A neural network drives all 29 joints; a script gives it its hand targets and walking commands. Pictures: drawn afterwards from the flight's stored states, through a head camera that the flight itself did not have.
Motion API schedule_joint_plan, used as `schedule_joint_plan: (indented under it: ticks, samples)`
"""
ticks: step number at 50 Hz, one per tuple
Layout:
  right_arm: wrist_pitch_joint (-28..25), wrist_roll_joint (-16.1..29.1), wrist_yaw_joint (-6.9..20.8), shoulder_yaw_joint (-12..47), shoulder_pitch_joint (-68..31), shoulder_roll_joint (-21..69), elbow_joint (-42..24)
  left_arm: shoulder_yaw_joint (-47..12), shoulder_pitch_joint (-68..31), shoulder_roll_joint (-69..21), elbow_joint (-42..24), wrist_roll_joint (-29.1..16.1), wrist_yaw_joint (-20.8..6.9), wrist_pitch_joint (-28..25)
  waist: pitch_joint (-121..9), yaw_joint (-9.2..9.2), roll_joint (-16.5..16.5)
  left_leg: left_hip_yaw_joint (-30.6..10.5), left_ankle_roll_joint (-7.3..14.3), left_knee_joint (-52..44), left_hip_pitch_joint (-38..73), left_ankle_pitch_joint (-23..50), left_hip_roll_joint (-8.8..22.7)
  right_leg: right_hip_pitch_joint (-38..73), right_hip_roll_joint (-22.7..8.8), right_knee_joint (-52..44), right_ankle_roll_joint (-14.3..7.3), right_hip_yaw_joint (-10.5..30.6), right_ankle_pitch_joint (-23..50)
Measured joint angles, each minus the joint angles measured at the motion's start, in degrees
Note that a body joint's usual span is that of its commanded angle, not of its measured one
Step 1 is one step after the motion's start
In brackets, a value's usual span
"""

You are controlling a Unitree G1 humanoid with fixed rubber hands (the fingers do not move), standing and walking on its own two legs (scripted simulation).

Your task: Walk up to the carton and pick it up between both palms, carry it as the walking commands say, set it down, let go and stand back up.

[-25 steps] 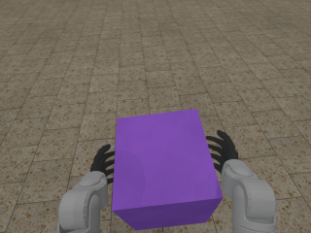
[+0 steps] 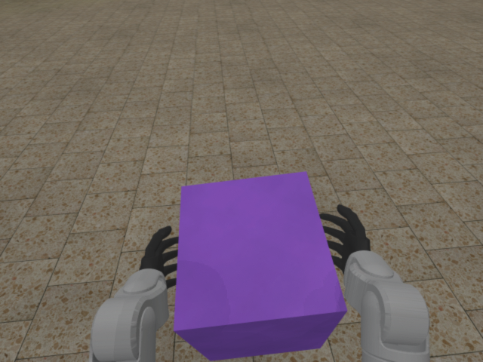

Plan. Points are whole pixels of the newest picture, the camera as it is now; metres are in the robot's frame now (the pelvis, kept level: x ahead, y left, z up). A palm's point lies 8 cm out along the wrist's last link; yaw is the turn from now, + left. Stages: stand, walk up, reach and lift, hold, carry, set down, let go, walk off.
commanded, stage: carry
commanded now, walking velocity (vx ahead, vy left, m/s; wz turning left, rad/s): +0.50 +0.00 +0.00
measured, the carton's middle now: (255, 272) +0.27 -0.01 +0.03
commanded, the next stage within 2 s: none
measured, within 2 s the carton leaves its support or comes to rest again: neither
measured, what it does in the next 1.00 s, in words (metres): walks ahead: left foot, then right foot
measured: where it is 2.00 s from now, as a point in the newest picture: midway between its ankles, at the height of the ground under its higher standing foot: (255, 228)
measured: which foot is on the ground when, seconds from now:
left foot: down 0.00-0.24, up 0.26-0.38, down 0.40-0.94, up 0.96-1.00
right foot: down 0.00-0.42, up 0.44-0.88, down 0.90-1.00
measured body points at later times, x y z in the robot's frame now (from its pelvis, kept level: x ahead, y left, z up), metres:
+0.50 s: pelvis +0.15 +0.02 +0.01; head +0.16 +0.01 +0.46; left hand +0.40 +0.15 +0.08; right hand +0.42 -0.14 +0.10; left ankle +0.19 +0.08 -0.73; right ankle -0.02 -0.09 -0.63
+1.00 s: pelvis +0.41 -0.04 +0.01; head +0.42 -0.07 +0.46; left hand +0.66 +0.10 +0.08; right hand +0.69 -0.19 +0.09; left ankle +0.27 +0.07 -0.63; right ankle +0.50 -0.12 -0.73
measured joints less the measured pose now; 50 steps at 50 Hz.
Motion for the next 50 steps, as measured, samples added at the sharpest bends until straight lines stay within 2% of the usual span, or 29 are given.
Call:
schedule_joint_plan:
  ticks: [5, 9, 11, 12, 14, 15, 17, 19, 20, 21, 22, 24, 25, 27, 30, 35, 39, 42, 44, 45, 46, 47, 49, 50]
  samples:
    - [1.15, -0.8, -0.14, 0.33, -0.34, 0.0, 1.85, 0.96, -0.97, 0.09, 1.62, -0.22, -0.04, 1.96, -2.06, 0.54, -0.79, 0.5, -0.14, 0.52, 1.58, -2.45, -0.45, 0.59, -0.58, 2.23, 0.1, 0.48, -2.94]
    - [1.46, -1.11, -0.11, -0.17, -0.63, 0.02, 2.68, 0.89, -2.1, 0.18, 2.96, 0.1, -0.19, 2.58, -1.54, 0.23, 0.0, 0.7, -0.54, 1.6, 2.08, -4.44, -0.27, 1.04, -0.54, 3.34, 0.25, 0.63, -5.16]
    - [1.27, -1.02, -0.19, -0.93, -0.65, 0.03, 2.08, 0.49, -3.01, 0.21, 3.81, 0.01, -0.28, 1.98, -0.09, -0.1, 0.86, 0.0, -1.33, 7.04, -0.38, -4.58, 0.91, 2.38, 0.22, 1.92, 0.17, -0.37, -5.37]
    - [1.12, -0.91, -0.23, -1.3, -0.32, 0.01, 1.68, 0.19, -3.26, 0.2, 4.24, -0.12, -0.28, 1.62, 0.6, 0.08, 0.48, -0.04, -2.16, 12.33, -2.86, -1.71, 1.49, 3.41, 0.38, 0.72, -0.14, -0.83, -5.18]
    - [0.94, -0.42, -0.34, -1.45, 0.08, -0.01, 1.52, -0.11, -2.43, 0.13, 4.16, -0.3, -0.16, 1.04, 1.69, 0.75, -1.4, -0.2, -3.5, 20.53, -8.16, -5.06, 1.52, 6.01, 0.2, -3.18, -0.27, -0.78, -4.13]
    - [0.95, -0.13, -0.39, -1.38, -0.21, -0.02, 1.15, -0.19, -1.81, 0.09, 3.33, -0.38, -0.04, 0.67, 2.62, 1.06, -2.06, -0.12, -3.75, 21.47, -10.54, -6.44, 1.54, 7.59, 0.09, -5.66, -0.13, -0.49, -3.21]
    - [0.55, 0.34, -0.33, -1.04, -0.85, -0.01, -0.76, -0.29, -1.0, 0.01, 0.42, -0.68, 0.36, -0.19, 4.58, 1.59, -3.02, 0.58, -3.45, 15.72, -14.25, -3.21, 1.72, 10.29, -0.34, -10.04, 0.0, 0.23, -1.54]
    - [-0.15, 0.48, -0.16, -0.67, -1.4, 0.04, -3.0, -0.41, -0.93, 0.03, -2.25, -0.73, 0.55, -1.09, 6.46, 1.47, -3.01, 2.1, -3.56, 4.14, -15.04, 4.36, 1.56, 12.03, -0.87, -10.87, 0.19, 0.48, -0.97]
    - [-0.56, 0.47, -0.1, -0.33, -1.42, 0.06, -3.53, -0.32, -0.75, 0.03, -3.16, -0.71, 0.58, -1.41, 7.25, 1.22, -2.88, 3.44, -3.03, -0.9, -13.89, 10.69, 1.27, 12.19, -1.35, -8.26, 0.23, 0.4, -1.4]
    - [-1.02, 0.5, -0.03, 0.24, -1.25, 0.08, -3.39, 0.02, -0.43, 0.04, -3.94, -0.66, 0.61, -1.32, 7.64, 1.18, -3.12, 4.55, -1.27, -2.93, -11.95, 17.29, 0.96, 11.05, -2.39, -2.72, 0.31, 0.27, -2.14]
    - [-1.29, 0.48, -0.02, 0.76, -1.26, 0.08, -2.94, 0.46, -0.19, 0.04, -4.43, -0.64, 0.6, -1.0, 7.57, 0.95, -3.23, 5.09, 0.49, -3.19, -10.39, 16.41, 0.55, 7.97, -3.23, 5.84, 0.46, 0.62, -2.44]
    - [-1.42, 0.42, -0.09, 0.84, -1.47, 0.08, -2.3, 0.93, -0.87, 0.09, -4.1, -0.69, 0.52, -0.41, 7.38, -0.09, -2.43, 4.69, 2.22, -3.61, -8.6, 12.02, 0.31, -0.86, -1.99, 24.83, 0.67, 2.34, -2.95]
    - [-1.27, 0.34, -0.16, 0.75, -1.43, 0.09, -2.17, 0.96, -1.1, 0.1, -3.66, -0.71, 0.44, -0.25, 7.31, -0.53, -1.97, 4.39, 2.4, -4.89, -7.33, 11.72, 0.32, -5.13, -1.13, 31.57, 0.49, 2.85, -2.37]
    - [-1.13, 0.36, -0.23, 0.74, -0.5, 0.09, -1.91, 0.72, -0.55, 0.06, -3.02, -0.67, 0.32, -0.15, 6.62, -1.4, -1.58, 3.68, 1.79, -8.44, -4.21, 12.62, 0.38, -11.96, -0.42, 36.78, 0.51, 2.92, 0.32]
    - [-0.72, 0.14, -0.11, 0.59, 0.25, 0.05, -1.41, 0.12, -0.01, 0.0, -2.1, -0.03, 0.1, 0.11, 5.86, -1.94, -1.38, 2.67, 1.22, -12.34, 0.41, 12.35, 0.72, -17.91, -1.34, 29.1, 0.86, 2.18, 2.62]
    - [-0.6, -0.24, 0.47, -0.08, -0.16, 0.03, -2.4, -0.49, -1.35, 0.09, -2.49, 0.52, 0.1, 0.64, 6.21, -1.06, -1.29, 1.66, 0.17, -16.39, 6.97, 10.47, 1.13, -23.05, -2.72, 12.18, 1.56, 1.06, 10.96]
    - [0.44, -0.43, 0.68, 0.24, -0.5, 0.03, -3.28, -0.55, -0.77, 0.05, -3.94, 0.53, 0.25, 1.31, 6.03, -0.18, -1.18, 1.59, -1.21, -18.35, 12.16, 7.55, 1.02, -23.13, -2.92, 4.0, 1.51, -0.5, 18.36]
    - [1.61, -0.41, 0.65, 0.5, -0.48, 0.04, -4.26, -0.54, -0.22, 0.02, -5.15, 0.26, 0.44, 2.2, 5.72, 0.29, -0.64, 1.59, -2.46, -18.77, 15.85, 4.35, 1.06, -20.57, -2.08, -0.53, 0.63, -1.69, 19.43]
    - [2.37, -0.66, 0.48, 0.75, -0.82, 0.06, -5.49, -0.32, -0.44, 0.05, -5.97, -0.19, 0.46, 2.4, 5.56, 0.15, -0.25, 1.15, -3.61, -16.17, 16.83, 0.93, 1.64, -17.31, -0.79, -4.41, -0.41, -2.8, 18.88]
    - [2.4, -0.74, 0.39, 0.64, -1.14, 0.05, -5.67, -0.21, -0.97, 0.09, -5.84, -0.34, 0.45, 2.36, 5.6, 0.28, 0.16, 0.84, -4.22, -12.16, 16.16, -1.61, 2.52, -15.57, 0.09, -6.16, -2.13, -3.55, 21.34]
    - [2.37, -0.8, 0.32, 0.16, -1.65, 0.03, -5.15, -0.28, -1.58, 0.11, -4.74, -0.36, 0.42, 1.95, 5.95, 0.7, 1.66, 0.68, -4.61, -4.92, 13.83, -3.83, 4.59, -14.96, 1.38, -5.36, -4.01, -4.43, 22.06]
    - [2.39, -0.92, 0.25, -0.4, -1.9, 0.03, -4.45, -0.33, -2.42, 0.14, -3.23, -0.37, 0.38, 1.82, 6.28, 1.0, 2.3, -0.13, -4.67, 5.7, 9.34, -1.5, 5.86, -14.68, 1.9, -4.03, -5.15, -5.02, 20.58]
    - [2.83, -1.03, 0.03, -1.22, -2.21, 0.06, -3.36, -0.23, -3.2, 0.14, -0.76, -0.83, 0.32, 1.59, 7.16, 1.34, 1.58, -3.19, -4.22, 25.62, -0.99, -0.92, 4.48, -13.14, 1.66, -4.0, -5.9, -4.86, 17.45]
    - [2.97, -0.94, -0.05, -1.31, -2.19, 0.06, -2.97, -0.15, -2.99, 0.12, -0.27, -1.05, 0.35, 1.48, 7.54, 1.25, 1.06, -3.94, -3.92, 31.36, -5.37, 0.19, 3.72, -11.78, 1.41, -5.2, -5.76, -4.58, 16.81]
